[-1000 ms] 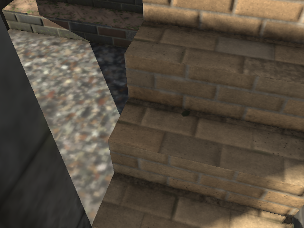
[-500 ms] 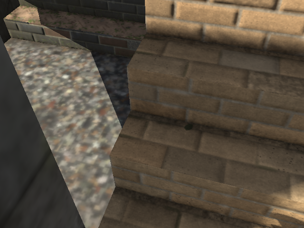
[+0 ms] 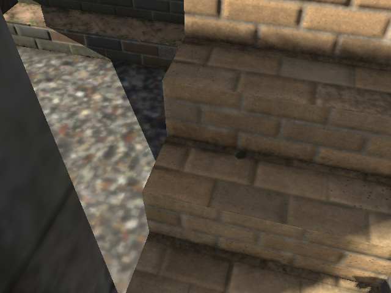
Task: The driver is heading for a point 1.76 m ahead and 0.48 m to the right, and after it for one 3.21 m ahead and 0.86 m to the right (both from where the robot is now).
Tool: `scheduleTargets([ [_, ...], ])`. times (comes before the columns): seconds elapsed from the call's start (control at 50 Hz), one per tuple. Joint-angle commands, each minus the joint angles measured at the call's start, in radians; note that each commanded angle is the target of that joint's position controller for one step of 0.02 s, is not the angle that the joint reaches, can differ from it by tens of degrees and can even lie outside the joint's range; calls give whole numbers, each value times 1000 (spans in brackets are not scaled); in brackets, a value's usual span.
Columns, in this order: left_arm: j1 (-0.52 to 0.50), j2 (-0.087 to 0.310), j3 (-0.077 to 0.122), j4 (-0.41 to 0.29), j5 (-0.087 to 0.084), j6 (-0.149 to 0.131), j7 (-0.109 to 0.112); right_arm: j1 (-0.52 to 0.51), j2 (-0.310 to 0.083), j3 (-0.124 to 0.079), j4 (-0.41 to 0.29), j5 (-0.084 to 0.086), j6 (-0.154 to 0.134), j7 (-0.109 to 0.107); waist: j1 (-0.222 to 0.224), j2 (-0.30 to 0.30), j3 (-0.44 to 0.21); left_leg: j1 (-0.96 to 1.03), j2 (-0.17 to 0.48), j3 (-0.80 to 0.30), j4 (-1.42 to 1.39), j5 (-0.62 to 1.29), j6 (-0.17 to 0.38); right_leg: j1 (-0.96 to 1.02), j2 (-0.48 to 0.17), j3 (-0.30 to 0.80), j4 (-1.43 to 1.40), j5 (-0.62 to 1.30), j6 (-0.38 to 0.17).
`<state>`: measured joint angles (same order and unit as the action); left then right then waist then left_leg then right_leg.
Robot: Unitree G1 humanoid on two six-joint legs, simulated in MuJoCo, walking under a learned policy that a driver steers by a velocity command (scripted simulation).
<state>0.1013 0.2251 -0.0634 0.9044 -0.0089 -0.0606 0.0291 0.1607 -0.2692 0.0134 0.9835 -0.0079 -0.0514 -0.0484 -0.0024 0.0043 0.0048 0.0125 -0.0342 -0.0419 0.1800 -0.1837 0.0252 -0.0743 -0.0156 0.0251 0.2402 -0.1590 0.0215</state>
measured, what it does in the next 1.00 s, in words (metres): stands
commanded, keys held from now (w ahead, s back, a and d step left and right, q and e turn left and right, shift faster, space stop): w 1.00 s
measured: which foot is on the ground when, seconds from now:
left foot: down 0.00-1.00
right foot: down 0.00-1.00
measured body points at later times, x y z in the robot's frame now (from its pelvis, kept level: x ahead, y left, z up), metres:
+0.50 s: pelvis +0.00 +0.01 +0.00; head +0.00 +0.01 +0.45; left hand +0.13 +0.25 -0.12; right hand +0.09 -0.26 -0.13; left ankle -0.06 +0.11 -0.75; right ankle -0.02 -0.13 -0.75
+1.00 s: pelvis +0.00 +0.01 +0.00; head +0.00 +0.01 +0.45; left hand +0.13 +0.26 -0.12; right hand +0.09 -0.26 -0.13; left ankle -0.06 +0.11 -0.75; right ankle -0.02 -0.13 -0.75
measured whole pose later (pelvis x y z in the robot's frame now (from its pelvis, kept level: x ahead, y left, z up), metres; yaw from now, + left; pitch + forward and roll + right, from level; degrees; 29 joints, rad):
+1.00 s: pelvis +0.00 +0.01 +0.00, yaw +1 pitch +0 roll +0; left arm 0.09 0.24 -0.06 0.99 -0.01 -0.07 0.03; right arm 0.13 -0.29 0.03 1.06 0.00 -0.06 -0.05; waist 0.00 0.00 0.00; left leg 0.03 -0.05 -0.05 0.13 -0.15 0.04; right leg -0.04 -0.04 0.02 0.16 -0.12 0.04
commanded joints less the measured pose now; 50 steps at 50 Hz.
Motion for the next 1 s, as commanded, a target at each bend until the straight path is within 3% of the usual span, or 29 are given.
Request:
scheduleTargets([
  [0.02,-58,99,20,-48,0,-17,1,-38,-121,-20,-33,1,-14,-2,4,-9,-34,-18,124,-75,-15,260,2,19,-88,64,-24,176,-23],
  [0.18,-59,108,24,-19,4,-21,0,-36,-126,-16,0,-1,-17,-2,-1,-13,-22,-27,123,-78,-25,202,6,23,-95,64,-43,172,-26],
  [0.44,-59,116,24,11,0,-24,1,-41,-134,-10,23,4,-19,-2,-1,-11,-47,-3,134,-80,-15,304,6,42,-105,59,-51,237,-23],
  [1.0,-63,127,22,35,-2,-24,0,-50,-154,-3,44,7,-20,-2,-1,-12,-51,10,139,-90,-31,343,10,53,-119,52,-68,254,-13],
])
